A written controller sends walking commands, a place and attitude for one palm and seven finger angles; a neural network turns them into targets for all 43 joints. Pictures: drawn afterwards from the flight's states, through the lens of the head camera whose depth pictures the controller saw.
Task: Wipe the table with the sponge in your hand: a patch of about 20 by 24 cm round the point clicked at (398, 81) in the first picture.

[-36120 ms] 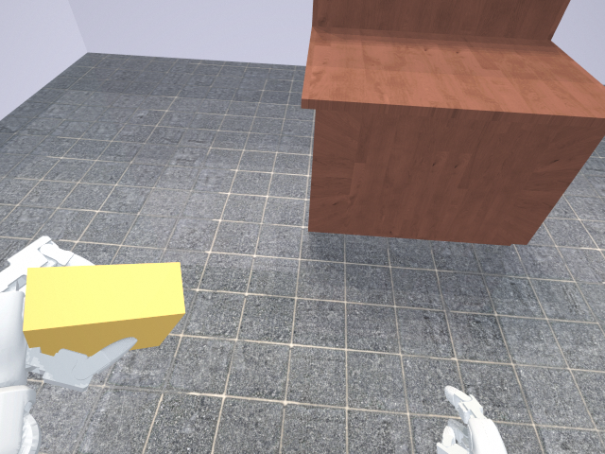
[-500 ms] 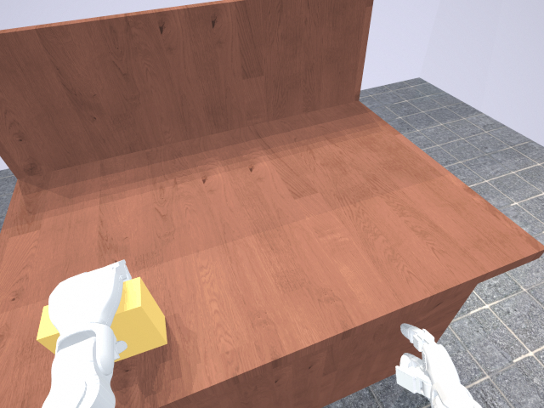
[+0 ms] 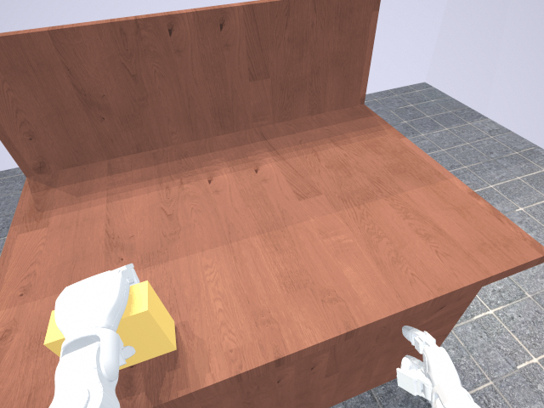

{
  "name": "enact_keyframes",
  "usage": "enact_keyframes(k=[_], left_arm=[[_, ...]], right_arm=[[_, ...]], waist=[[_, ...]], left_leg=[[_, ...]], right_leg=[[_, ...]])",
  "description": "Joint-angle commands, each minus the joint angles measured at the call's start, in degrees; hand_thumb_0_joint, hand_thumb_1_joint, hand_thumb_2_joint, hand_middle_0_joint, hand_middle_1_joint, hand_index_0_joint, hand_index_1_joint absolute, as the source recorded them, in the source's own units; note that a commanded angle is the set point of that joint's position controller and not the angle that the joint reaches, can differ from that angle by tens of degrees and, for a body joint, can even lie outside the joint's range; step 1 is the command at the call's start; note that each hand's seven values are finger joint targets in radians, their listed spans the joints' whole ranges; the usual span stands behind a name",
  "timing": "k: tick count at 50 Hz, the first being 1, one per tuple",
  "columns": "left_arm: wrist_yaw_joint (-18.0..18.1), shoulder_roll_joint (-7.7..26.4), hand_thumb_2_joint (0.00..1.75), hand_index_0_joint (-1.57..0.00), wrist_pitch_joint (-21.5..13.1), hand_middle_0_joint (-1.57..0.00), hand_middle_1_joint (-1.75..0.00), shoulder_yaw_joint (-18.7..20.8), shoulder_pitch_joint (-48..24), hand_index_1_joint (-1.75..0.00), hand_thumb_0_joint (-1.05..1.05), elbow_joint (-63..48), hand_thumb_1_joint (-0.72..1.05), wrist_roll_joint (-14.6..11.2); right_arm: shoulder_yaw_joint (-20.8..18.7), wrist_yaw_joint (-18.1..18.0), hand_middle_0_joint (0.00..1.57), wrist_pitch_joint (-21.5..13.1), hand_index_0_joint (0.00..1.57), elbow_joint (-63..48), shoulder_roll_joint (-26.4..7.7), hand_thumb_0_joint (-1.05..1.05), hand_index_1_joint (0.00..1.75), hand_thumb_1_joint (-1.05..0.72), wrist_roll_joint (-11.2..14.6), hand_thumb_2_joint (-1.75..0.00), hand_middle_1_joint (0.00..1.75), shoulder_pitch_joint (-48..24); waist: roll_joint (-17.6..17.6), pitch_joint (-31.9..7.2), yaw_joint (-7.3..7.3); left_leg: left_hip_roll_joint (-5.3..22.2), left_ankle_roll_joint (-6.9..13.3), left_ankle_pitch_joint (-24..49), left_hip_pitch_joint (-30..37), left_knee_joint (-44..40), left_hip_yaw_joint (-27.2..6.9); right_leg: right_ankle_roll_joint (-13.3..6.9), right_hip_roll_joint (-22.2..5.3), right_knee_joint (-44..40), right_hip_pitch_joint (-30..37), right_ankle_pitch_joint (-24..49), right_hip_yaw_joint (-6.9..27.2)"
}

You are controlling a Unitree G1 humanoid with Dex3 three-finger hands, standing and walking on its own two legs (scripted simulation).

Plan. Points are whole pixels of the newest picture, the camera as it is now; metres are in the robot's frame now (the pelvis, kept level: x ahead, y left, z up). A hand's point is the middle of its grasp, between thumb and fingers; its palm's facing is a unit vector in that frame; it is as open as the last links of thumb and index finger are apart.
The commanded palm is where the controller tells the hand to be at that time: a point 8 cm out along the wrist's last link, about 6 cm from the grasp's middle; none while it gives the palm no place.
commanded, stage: lift the sponge slowly off the table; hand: left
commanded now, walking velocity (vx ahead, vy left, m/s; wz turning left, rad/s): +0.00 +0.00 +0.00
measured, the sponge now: (123, 337) +0.20 +0.27 -0.01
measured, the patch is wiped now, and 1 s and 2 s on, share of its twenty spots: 0.95 0.95 0.95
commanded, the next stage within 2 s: bring the sponge back beside the body in 1.70 s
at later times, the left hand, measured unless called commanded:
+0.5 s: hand (110, 319) +0.20 +0.26 +0.07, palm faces +0.05 -0.14 -0.99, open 9.6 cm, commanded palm +0.16 +0.26 +0.13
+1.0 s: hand (103, 303) +0.20 +0.26 +0.10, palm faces +0.10 -0.13 -0.99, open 9.6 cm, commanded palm +0.17 +0.26 +0.17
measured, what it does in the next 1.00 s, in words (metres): stands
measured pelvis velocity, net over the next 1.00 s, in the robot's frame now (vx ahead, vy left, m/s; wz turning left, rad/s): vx -0.02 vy -0.02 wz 0.01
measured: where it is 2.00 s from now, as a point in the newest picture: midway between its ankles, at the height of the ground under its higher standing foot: outside the picture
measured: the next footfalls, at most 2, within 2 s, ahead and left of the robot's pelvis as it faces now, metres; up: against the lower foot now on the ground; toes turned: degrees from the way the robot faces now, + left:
none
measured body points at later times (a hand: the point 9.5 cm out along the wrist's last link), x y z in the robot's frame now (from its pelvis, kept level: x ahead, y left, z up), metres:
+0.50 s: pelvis -0.01 -0.01 +0.00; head -0.04 -0.05 +0.45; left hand +0.19 +0.26 +0.12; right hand +0.24 -0.21 -0.08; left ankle -0.01 +0.11 -0.74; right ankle -0.01 -0.12 -0.74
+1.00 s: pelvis -0.02 -0.02 +0.00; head -0.05 -0.05 +0.45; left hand +0.19 +0.26 +0.15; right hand +0.24 -0.21 -0.07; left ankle -0.01 +0.11 -0.74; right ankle -0.01 -0.12 -0.74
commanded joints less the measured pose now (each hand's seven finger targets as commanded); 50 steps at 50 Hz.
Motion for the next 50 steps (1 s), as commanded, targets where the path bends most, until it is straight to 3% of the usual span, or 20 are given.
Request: enact_keyframes(k=[1,4,7,9,10,13,14,15,19,20,23,24,28,29,34,35,39,42,49,50], left_arm=[[0.36,5.58,1.3,-1.2,-0.98,-1.2,-1.6,2.29,-6.88,-1.6,0.0,-11.62,0.1,0.13],[0.57,8.77,1.3,-1.2,-1.12,-1.2,-1.6,4.52,-9.74,-1.6,0.0,-13.87,0.1,0.48],[0.72,7.05,1.3,-1.2,-1.16,-1.2,-1.6,3.73,-6.75,-1.6,0.0,-13.66,0.1,0.47],[1.11,10.69,1.3,-1.2,-1.43,-1.2,-1.6,6.5,-8.44,-1.6,0.0,-16.45,0.1,0.79],[1.07,8.28,1.3,-1.2,-1.21,-1.2,-1.6,4.32,-8.72,-1.6,0.0,-17.41,0.1,0.94],[1.16,10.2,1.3,-1.2,-1.18,-1.2,-1.6,6.29,-6.25,-1.6,0.0,-17.33,0.1,0.96],[1.41,13.35,1.3,-1.2,-1.08,-1.2,-1.6,8.7,-8.27,-1.6,0.0,-18.33,0.1,1.05],[1.16,9.88,1.3,-1.2,-0.84,-1.2,-1.6,5.59,-9.97,-1.6,0.0,-18.58,0.1,1.14],[1.27,14.77,1.3,-1.2,-0.73,-1.2,-1.6,9.11,-15.57,-1.6,0.0,-17.85,0.1,1.17],[1.16,11.83,1.3,-1.2,-0.75,-1.2,-1.6,6.62,-16.18,-1.6,0.0,-17.84,0.1,1.23],[0.12,11.02,1.3,-1.2,-0.97,-1.2,-1.6,5.85,-14.57,-1.6,0.0,-16.37,0.1,0.76],[-0.07,13.48,1.3,-1.2,-1.16,-1.2,-1.6,8.11,-14.97,-1.6,0.0,-17.48,0.1,0.11],[-1.96,13.68,1.3,-1.2,-0.39,-1.2,-1.6,9.05,-10.93,-1.6,0.0,-15.89,0.1,-0.67],[-2.16,16.09,1.3,-1.2,-0.17,-1.2,-1.6,10.95,-12.01,-1.6,0.0,-15.52,0.1,-0.84],[-3.2,17.48,1.3,-1.2,-0.42,-1.2,-1.6,11.7,-14.82,-1.6,0.0,-17.46,0.1,-0.9],[-3.52,14.95,1.3,-1.2,-0.67,-1.2,-1.6,9.31,-16.29,-1.6,0.0,-18.0,0.1,-0.84],[-3.37,16.96,1.3,-1.2,-2.43,-1.2,-1.6,10.86,-17.18,-1.6,0.0,-20.62,0.1,-0.83],[-3.51,14.6,1.3,-1.2,-2.34,-1.2,-1.6,9.07,-15.99,-1.6,0.0,-18.56,0.1,-0.57],[-3.3,19.07,1.3,-1.2,-0.35,-1.2,-1.6,13.39,-18.21,-1.6,0.0,-19.09,0.1,-1.4],[-3.69,17.09,1.3,-1.2,0.25,-1.2,-1.6,11.9,-17.39,-1.6,0.0,-19.06,0.1,-1.9]], right_arm=[[-1.81,-0.07,0.2,-4.43,0.2,-11.64,-4.88,0.0,0.3,-0.9,0.21,-0.9,0.3,-15.21],[-1.87,-0.27,0.2,-4.53,0.2,-11.44,-5.4,0.0,0.3,-0.9,-0.13,-0.9,0.3,-15.54],[-1.84,-0.11,0.2,-4.73,0.2,-11.38,-4.82,0.0,0.3,-0.9,-0.1,-0.9,0.3,-15.5],[-2.04,-0.17,0.2,-4.72,0.2,-11.17,-5.18,0.0,0.3,-0.9,-0.29,-0.9,0.3,-15.98],[-1.88,-0.07,0.2,-4.72,0.2,-11.67,-4.78,0.0,0.3,-0.9,-0.22,-0.9,0.3,-15.91],[-1.9,0.18,0.2,-4.69,0.2,-10.93,-4.77,0.0,0.3,-0.9,-0.27,-0.9,0.3,-16.5],[-1.89,-0.09,0.2,-4.54,0.2,-10.72,-5.27,0.0,0.3,-0.9,-0.37,-0.9,0.3,-16.79],[-1.69,-0.26,0.2,-4.58,0.2,-11.23,-4.72,0.0,0.3,-0.9,-0.32,-0.9,0.3,-16.72],[-1.28,-1.28,0.2,-4.8,0.2,-10.22,-5.3,0.0,0.3,-0.9,-0.27,-0.9,0.3,-17.89],[-1.42,-1.4,0.2,-5.06,0.2,-10.5,-4.74,0.0,0.3,-0.9,-0.16,-0.9,0.3,-17.56],[-1.37,-1.42,0.2,-5.48,0.2,-9.89,-4.73,0.0,0.3,-0.9,-0.11,-0.9,0.3,-17.92],[-1.45,-1.67,0.2,-5.75,0.2,-10.05,-5.15,0.0,0.3,-0.9,-0.14,-0.9,0.3,-18.11],[-1.18,-1.42,0.2,-5.01,0.2,-9.73,-5.3,0.0,0.3,-0.9,-0.22,-0.9,0.3,-18.11],[-1.1,-1.55,0.2,-4.94,0.2,-9.56,-5.76,0.0,0.3,-0.9,-0.18,-0.9,0.3,-18.35],[-0.82,-1.81,0.2,-5.05,0.2,-10.08,-5.8,0.0,0.3,-0.9,-0.11,-0.9,0.3,-18.69],[-0.58,-1.96,0.2,-5.4,0.2,-10.86,-5.29,0.0,0.3,-0.9,-0.13,-0.9,0.3,-18.66],[-0.81,-2.13,0.2,-6.24,0.2,-10.67,-5.33,0.0,0.3,-0.9,-0.15,-0.9,0.3,-18.37],[-0.78,-2.18,0.2,-6.4,0.2,-10.39,-5.09,0.0,0.3,-0.9,-0.28,-0.9,0.3,-17.85],[-0.77,-2.22,0.2,-5.83,0.2,-10.25,-5.68,0.0,0.3,-0.9,0.03,-0.9,0.3,-19.35],[-0.51,-2.13,0.2,-5.89,0.2,-11.02,-5.37,0.0,0.3,-0.9,0.05,-0.9,0.3,-19.37]], waist=[[-2.6,-6.18,0.89],[-2.28,-6.46,1.08],[-3.06,-6.57,1.46],[-1.58,-7.74,1.72],[-0.5,-8.67,1.59],[-1.27,-7.26,2.01],[-0.83,-6.78,2.06],[-0.9,-6.89,1.54],[0.08,-5.09,1.44],[0.59,-6.27,1.26],[-0.9,-6.4,1.3],[-0.33,-7.37,1.4],[-3.35,-6.82,1.56],[-3.19,-5.43,1.33],[-0.97,-5.02,1.27],[0.15,-5.56,1.41],[1.06,-6.29,1.33],[-1.29,-5.95,1.48],[-0.28,-6.27,2.1],[-0.34,-7.17,2.49]], left_leg=[[-0.37,1.52,13.67,2.44,-4.22,-4.21],[-0.19,1.5,13.43,2.92,-4.78,-4.52],[-0.52,1.49,15.17,3.54,-4.4,-4.08],[-0.34,1.36,15.35,4.0,-4.63,-4.36],[-0.56,1.54,15.84,4.18,-4.49,-4.03],[-0.65,1.32,16.42,4.6,-4.42,-3.97],[-0.49,1.31,15.21,4.56,-4.94,-4.38],[-0.67,1.54,14.85,4.5,-4.87,-3.8],[-0.66,1.36,12.31,5.61,-5.81,-4.4],[-0.8,1.59,12.17,5.7,-5.66,-3.82],[-1.07,1.44,13.54,6.53,-5.61,-3.83],[-0.98,1.54,13.05,6.89,-5.77,-3.93],[-1.3,1.39,14.13,5.52,-5.44,-3.6],[-1.14,1.25,12.54,4.97,-5.81,-3.78],[-1.08,1.29,11.69,5.12,-6.2,-3.81],[-1.36,1.61,12.01,5.43,-5.81,-3.57],[-0.97,1.42,12.13,6.61,-6.27,-4.13],[-1.07,1.42,12.92,6.6,-6.29,-4.08],[-0.96,0.95,11.77,5.23,-7.41,-4.08],[-1.21,1.17,12.46,5.14,-6.9,-3.83]], right_leg=[[-3.98,1.34,-3.98,1.44,10.27,2.35],[-4.18,1.49,-4.37,2.11,10.12,3.3],[-4.12,1.28,-4.52,3.0,12.18,2.53],[-4.38,1.32,-4.45,4.04,12.73,4.25],[-4.24,1.23,-4.28,4.45,13.08,2.88],[-4.25,1.02,-4.99,4.54,13.99,3.68],[-4.48,1.2,-5.42,4.57,12.15,4.98],[-4.18,1.12,-5.48,4.28,11.24,3.44],[-4.41,1.24,-7.4,3.06,6.91,5.41],[-4.19,1.21,-7.1,3.36,6.33,3.82],[-4.05,0.95,-7.67,3.69,8.35,4.47],[-4.22,1.07,-7.7,4.51,8.05,5.66],[-3.61,0.35,-7.48,5.3,11.07,5.34],[-3.79,0.55,-8.0,4.68,8.6,6.46],[-3.75,0.49,-8.3,4.12,6.51,6.14],[-3.65,0.33,-8.19,4.22,7.05,4.58],[-3.97,0.65,-8.4,4.32,6.47,5.81],[-3.8,0.58,-8.66,4.17,7.11,4.31],[-4.04,0.45,-8.24,5.56,6.18,6.11],[-3.89,0.18,-7.89,6.26,7.21,4.56]])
